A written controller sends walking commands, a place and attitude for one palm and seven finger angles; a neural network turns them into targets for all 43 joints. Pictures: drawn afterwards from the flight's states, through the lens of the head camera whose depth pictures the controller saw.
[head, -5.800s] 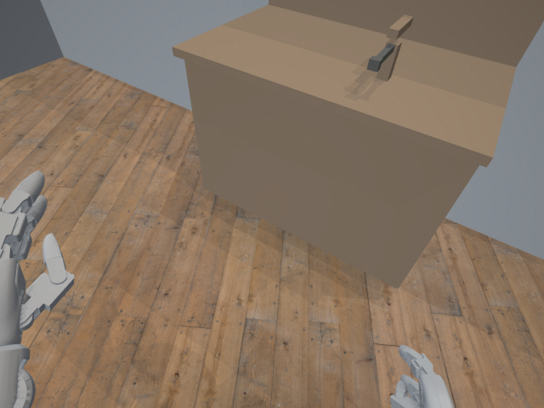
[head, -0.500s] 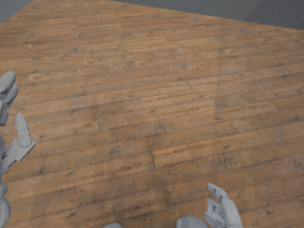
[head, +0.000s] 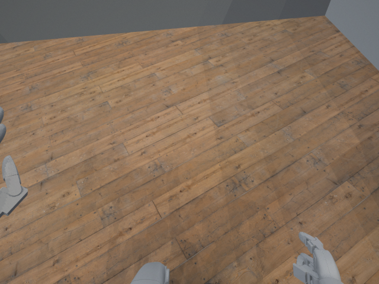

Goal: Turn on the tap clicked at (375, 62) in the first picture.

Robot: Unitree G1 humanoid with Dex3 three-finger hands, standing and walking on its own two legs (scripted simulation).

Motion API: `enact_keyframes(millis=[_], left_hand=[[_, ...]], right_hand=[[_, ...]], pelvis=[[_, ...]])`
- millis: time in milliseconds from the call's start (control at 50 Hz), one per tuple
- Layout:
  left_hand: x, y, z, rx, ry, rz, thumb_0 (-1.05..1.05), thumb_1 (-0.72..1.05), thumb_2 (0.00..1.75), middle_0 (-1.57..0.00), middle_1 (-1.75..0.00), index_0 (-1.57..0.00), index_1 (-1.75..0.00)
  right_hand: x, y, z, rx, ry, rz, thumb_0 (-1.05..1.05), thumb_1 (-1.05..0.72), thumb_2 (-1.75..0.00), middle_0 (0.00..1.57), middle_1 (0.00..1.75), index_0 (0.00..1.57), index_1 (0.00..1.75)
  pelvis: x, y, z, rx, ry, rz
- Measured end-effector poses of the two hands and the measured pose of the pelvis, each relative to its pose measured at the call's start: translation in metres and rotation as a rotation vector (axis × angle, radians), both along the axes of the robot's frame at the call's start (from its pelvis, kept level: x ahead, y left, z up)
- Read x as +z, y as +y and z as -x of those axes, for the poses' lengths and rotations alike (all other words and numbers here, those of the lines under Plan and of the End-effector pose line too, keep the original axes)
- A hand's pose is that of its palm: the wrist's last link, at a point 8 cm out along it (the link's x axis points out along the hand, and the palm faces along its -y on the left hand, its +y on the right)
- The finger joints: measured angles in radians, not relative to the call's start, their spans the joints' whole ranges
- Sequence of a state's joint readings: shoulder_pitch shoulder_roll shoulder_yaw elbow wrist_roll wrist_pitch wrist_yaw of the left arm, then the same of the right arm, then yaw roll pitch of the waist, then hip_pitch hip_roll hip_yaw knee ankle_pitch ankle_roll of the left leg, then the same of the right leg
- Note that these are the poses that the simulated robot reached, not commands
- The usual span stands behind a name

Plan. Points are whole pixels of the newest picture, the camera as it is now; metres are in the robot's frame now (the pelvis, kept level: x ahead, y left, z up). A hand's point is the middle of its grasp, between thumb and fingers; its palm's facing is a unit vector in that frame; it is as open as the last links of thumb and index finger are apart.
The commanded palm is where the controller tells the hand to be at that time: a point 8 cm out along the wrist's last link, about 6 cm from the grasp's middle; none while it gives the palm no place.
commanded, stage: turn to face it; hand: left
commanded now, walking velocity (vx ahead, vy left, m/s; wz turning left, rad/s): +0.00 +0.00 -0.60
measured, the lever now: out of the picture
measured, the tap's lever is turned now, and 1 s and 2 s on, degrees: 0 0 0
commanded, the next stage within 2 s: none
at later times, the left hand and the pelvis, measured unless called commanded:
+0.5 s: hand (73, 197) +0.21 +0.16 +0.19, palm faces +0.17 -0.89 -0.43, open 7.4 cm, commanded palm +0.17 +0.21 +0.18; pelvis -0.07 +0.00 +0.00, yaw -18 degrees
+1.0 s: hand (144, 202) +0.21 +0.07 +0.17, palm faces -0.08 -0.89 -0.45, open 7.4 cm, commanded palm +0.18 +0.11 +0.18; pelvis -0.11 -0.02 -0.01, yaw -36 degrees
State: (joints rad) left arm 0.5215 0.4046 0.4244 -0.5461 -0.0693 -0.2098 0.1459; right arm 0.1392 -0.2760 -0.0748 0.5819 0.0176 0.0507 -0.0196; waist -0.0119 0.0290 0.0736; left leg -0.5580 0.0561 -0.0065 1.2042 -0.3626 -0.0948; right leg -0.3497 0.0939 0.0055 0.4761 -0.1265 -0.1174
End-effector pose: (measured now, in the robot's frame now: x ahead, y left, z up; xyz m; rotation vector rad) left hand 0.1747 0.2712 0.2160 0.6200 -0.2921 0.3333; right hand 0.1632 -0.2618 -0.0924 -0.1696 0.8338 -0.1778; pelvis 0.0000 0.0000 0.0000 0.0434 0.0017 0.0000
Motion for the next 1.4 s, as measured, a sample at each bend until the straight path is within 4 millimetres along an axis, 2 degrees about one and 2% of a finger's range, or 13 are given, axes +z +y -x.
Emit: enact_keyframes(millis=[100,280,360,520,600,680,820,900,1020,1180,1260,1340,1400], left_hand=[[-0.002,-0.001,0.008,-0.014,-0.042,0.058,0.01,0.88,0.9,-0.22,-0.3,-0.22,-0.3],[-0.031,0.0,0.013,-0.111,-0.038,0.142,0.02,0.88,0.9,-0.21,-0.3,-0.21,-0.3],[-0.024,-0.009,0.012,-0.168,-0.043,0.104,0.02,0.88,0.9,-0.21,-0.3,-0.21,-0.3],[-0.013,-0.07,-0.011,-0.313,-0.043,0.073,0.02,0.89,0.9,-0.21,-0.3,-0.21,-0.3],[-0.025,-0.118,-0.026,-0.399,-0.028,0.017,0.02,0.89,0.9,-0.21,-0.3,-0.21,-0.3],[-0.031,-0.157,-0.026,-0.516,0.031,0.011,0.02,0.88,0.9,-0.21,-0.3,-0.21,-0.3],[-0.009,-0.17,-0.009,-0.64,0.03,-0.092,0.02,0.88,0.9,-0.22,-0.31,-0.22,-0.3],[-0.008,-0.156,-0.012,-0.623,-0.033,-0.057,0.01,0.88,0.9,-0.22,-0.31,-0.22,-0.3],[-0.031,-0.15,-0.022,-0.57,-0.028,0.101,0.01,0.88,0.9,-0.22,-0.3,-0.22,-0.3],[-0.022,-0.218,0.002,-0.753,-0.022,0.156,0.02,0.89,0.9,-0.21,-0.3,-0.21,-0.3],[-0.016,-0.253,0.02,-0.832,-0.041,0.031,0.02,0.89,0.9,-0.21,-0.3,-0.21,-0.3],[-0.018,-0.281,0.036,-0.877,0.009,-0.024,0.02,0.88,0.9,-0.21,-0.3,-0.21,-0.3],[-0.021,-0.291,0.045,-0.9,0.083,-0.049,0.02,0.88,0.9,-0.22,-0.3,-0.22,-0.3]], right_hand=[[0.009,0.002,0.023,-0.014,-0.012,0.0,0.01,-0.91,-0.9,0.19,0.3,0.19,0.3],[0.016,0.023,0.072,-0.02,-0.003,0.017,0.01,-0.9,-0.9,0.2,0.3,0.2,0.3],[0.017,0.034,0.099,-0.073,-0.022,-0.029,0.01,-0.9,-0.9,0.2,0.3,0.2,0.3],[0.001,0.025,0.156,-0.19,0.005,-0.121,0.01,-0.9,-0.9,0.2,0.3,0.2,0.3],[-0.018,-0.007,0.186,-0.254,0.006,-0.126,0.01,-0.9,-0.9,0.2,0.3,0.2,0.3],[-0.023,-0.045,0.223,-0.36,0.061,-0.074,0.01,-0.9,-0.9,0.2,0.3,0.2,0.3],[0.002,-0.079,0.271,-0.511,0.091,0.036,0.01,-0.91,-0.9,0.19,0.3,0.19,0.3],[0.01,-0.076,0.283,-0.55,0.066,0.077,0.01,-0.91,-0.9,0.19,0.3,0.19,0.3],[0.017,-0.047,0.287,-0.58,-0.019,0.052,0.01,-0.91,-0.9,0.19,0.3,0.19,0.3],[0.011,-0.014,0.307,-0.589,-0.108,-0.084,0.01,-0.9,-0.9,0.2,0.3,0.2,0.3],[-0.008,-0.02,0.342,-0.636,-0.131,-0.128,0.01,-0.9,-0.9,0.2,0.3,0.2,0.3],[-0.028,-0.033,0.396,-0.722,-0.045,-0.137,0.01,-0.9,-0.9,0.2,0.3,0.2,0.3],[-0.026,-0.041,0.439,-0.816,0.031,-0.116,0.01,-0.9,-0.9,0.2,0.3,0.2,0.3]], pelvis=[[0.003,0.001,0.013,-0.049,0.022,-0.01],[-0.002,0.012,0.053,-0.134,0.032,0.003],[0.0,0.011,0.064,-0.192,0.004,0.029],[0.002,-0.01,0.076,-0.331,0.018,0.088],[-0.013,-0.033,0.09,-0.371,0.02,0.09],[-0.012,-0.036,0.104,-0.417,0.017,0.07],[-0.006,-0.035,0.112,-0.518,0.027,0.04],[-0.01,-0.027,0.109,-0.564,0.028,0.051],[-0.008,-0.02,0.116,-0.645,-0.008,0.053],[-0.003,-0.025,0.147,-0.753,0.009,0.081],[-0.014,-0.037,0.172,-0.807,0.022,0.054],[-0.014,-0.04,0.191,-0.837,0.017,0.055],[-0.007,-0.04,0.199,-0.881,0.015,0.03]])
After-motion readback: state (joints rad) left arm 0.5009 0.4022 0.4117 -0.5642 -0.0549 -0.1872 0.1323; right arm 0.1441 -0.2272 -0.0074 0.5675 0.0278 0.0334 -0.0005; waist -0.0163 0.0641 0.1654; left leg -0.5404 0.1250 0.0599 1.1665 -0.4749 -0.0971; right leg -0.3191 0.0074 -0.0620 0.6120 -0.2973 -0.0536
